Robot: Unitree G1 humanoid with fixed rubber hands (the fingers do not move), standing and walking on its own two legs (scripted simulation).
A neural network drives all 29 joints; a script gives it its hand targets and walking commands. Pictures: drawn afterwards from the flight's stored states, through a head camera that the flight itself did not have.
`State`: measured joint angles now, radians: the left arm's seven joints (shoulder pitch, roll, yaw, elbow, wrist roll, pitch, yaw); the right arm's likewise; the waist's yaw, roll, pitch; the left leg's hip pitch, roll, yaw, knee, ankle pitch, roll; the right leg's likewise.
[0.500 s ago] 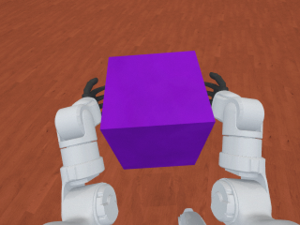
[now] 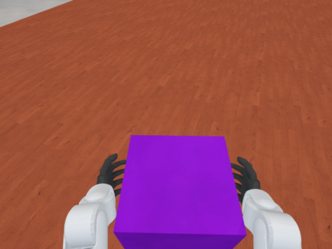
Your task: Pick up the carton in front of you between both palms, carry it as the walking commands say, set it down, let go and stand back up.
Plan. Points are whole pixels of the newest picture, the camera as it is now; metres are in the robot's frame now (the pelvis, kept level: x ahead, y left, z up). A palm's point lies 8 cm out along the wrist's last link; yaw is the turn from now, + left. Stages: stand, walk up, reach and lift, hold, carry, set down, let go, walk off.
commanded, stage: carry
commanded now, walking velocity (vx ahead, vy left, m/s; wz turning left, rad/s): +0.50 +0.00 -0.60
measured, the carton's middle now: (176, 202) +0.25 +0.00 +0.01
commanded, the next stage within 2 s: none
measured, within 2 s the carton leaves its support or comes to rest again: neither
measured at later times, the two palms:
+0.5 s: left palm (167, 93) +0.56 +0.02 +0.10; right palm (265, 107) +0.50 -0.27 +0.09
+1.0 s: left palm (202, 50) +0.87 -0.13 +0.10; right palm (277, 66) +0.71 -0.39 +0.11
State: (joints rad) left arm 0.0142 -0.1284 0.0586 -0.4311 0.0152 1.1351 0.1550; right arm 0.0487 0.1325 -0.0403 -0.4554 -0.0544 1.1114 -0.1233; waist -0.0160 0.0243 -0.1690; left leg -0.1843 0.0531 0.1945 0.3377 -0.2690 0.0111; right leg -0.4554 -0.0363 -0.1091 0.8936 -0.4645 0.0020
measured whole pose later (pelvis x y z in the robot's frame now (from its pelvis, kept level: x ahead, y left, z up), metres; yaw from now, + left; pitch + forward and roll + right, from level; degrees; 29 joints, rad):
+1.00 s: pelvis +0.59 -0.14 +0.00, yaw -28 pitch +4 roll -2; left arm -0.01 -0.13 0.04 -0.52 0.05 1.20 0.14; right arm 0.00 0.13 -0.06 -0.51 -0.01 1.17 -0.14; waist -0.07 0.00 -0.13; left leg -0.06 0.10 0.26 0.27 -0.27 -0.02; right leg -0.52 -0.08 -0.15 0.57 -0.15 0.00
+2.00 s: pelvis +1.21 -0.34 -0.01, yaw -11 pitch +3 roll -1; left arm 0.01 -0.13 0.04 -0.56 0.05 1.20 0.14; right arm 0.02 0.13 -0.04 -0.56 -0.03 1.17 -0.13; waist -0.01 0.01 -0.10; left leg 0.13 0.01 0.14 0.19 -0.38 0.02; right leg -0.54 -0.08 -0.20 0.52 -0.05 0.00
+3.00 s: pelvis +1.89 -0.47 -0.01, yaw -11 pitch +3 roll -1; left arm 0.02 -0.13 0.04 -0.58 0.05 1.19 0.14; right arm 0.03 0.13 -0.03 -0.57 -0.03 1.16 -0.13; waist -0.01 0.00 -0.10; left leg 0.09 0.06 0.20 0.23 -0.37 -0.03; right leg -0.52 -0.09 -0.20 0.51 -0.07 0.00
